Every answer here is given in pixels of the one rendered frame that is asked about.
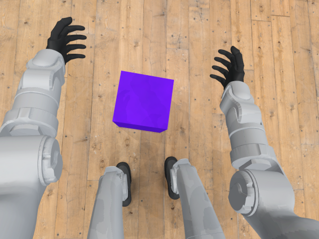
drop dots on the right robot upper arm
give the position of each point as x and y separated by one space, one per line
266 201

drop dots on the left robot shin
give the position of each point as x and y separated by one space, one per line
111 169

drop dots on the carton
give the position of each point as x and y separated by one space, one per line
143 102

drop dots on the robot right hand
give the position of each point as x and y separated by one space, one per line
235 67

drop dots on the robot right forearm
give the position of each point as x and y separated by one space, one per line
250 149

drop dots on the left robot upper arm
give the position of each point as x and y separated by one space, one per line
28 164

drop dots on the robot left forearm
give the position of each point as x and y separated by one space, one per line
37 99

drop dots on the robot right thigh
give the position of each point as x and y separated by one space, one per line
199 217

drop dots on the robot left hand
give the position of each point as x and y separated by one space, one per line
59 39

